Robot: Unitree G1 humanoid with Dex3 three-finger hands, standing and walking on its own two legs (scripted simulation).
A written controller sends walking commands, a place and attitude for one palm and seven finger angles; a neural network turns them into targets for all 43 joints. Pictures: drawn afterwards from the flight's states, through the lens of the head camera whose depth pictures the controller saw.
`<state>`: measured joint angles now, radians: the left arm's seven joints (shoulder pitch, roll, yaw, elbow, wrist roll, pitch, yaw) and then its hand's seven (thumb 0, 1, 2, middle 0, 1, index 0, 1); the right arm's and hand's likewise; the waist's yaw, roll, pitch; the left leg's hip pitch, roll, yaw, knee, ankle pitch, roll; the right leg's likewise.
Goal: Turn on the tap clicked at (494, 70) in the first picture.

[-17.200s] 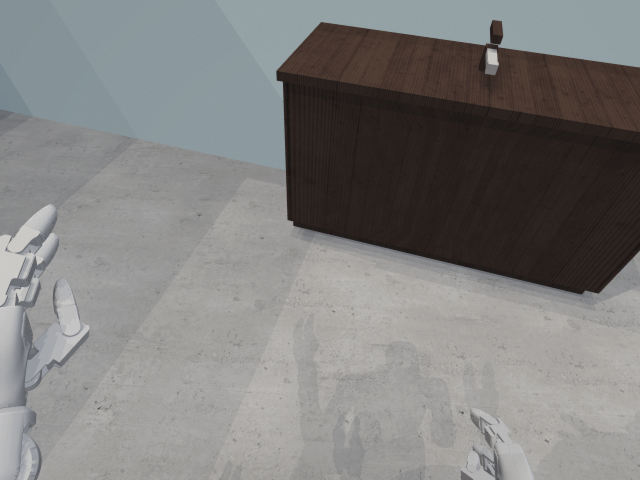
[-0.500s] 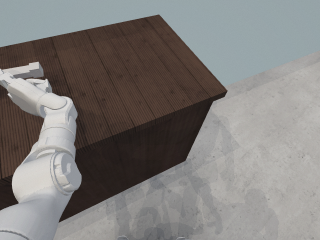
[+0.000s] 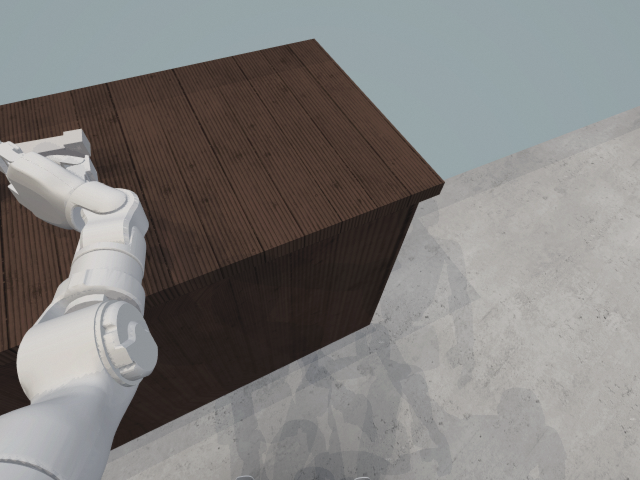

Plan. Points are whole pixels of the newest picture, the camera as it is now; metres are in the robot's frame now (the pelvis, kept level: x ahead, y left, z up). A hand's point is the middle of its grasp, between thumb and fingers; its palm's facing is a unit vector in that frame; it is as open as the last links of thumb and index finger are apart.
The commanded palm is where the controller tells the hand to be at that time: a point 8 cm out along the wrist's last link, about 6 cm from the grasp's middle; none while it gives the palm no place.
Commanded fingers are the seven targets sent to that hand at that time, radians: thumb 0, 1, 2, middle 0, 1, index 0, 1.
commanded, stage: lift the hand up off the lever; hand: left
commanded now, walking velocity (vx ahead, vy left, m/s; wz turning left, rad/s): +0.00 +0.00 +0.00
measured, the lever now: (77, 144) +0.58 +0.30 +0.07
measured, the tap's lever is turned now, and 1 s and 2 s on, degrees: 83 83 83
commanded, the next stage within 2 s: draw the hand back beside the body in 1.12 s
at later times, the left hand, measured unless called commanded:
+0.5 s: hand (78, 158) +0.49 +0.25 +0.13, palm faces +0.84 -0.53 -0.10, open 7.8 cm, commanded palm +0.43 +0.26 +0.13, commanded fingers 0.00 0.90 0.90 -0.15 -0.15 -0.15 -0.15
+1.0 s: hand (69, 152) +0.48 +0.25 +0.14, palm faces +0.84 -0.52 -0.12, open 7.8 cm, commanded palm +0.43 +0.26 +0.14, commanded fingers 0.00 0.90 0.90 -0.15 -0.15 -0.15 -0.15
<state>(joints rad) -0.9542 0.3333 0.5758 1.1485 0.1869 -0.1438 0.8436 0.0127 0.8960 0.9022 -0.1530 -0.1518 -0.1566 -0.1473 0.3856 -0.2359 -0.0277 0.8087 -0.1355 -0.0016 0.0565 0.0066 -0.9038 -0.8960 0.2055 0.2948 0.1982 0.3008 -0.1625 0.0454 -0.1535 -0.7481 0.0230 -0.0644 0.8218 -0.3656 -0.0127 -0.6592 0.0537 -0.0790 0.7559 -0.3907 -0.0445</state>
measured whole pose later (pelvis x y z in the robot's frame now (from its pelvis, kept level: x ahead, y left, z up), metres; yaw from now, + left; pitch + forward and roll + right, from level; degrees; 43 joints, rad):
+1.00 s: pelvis +0.00 +0.00 +0.01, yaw +1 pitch +13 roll -2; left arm -0.94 0.29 0.53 1.06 0.17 -0.03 0.84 0.01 0.90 0.90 -0.15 -0.15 -0.16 -0.15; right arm 0.34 -0.23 -0.03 0.83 -0.12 -0.02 0.02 0.01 -0.90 -0.90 0.21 0.29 0.20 0.30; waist -0.13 0.04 -0.14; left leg -0.63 0.01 -0.06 0.73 -0.33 -0.01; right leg -0.54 0.04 -0.07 0.68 -0.36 -0.04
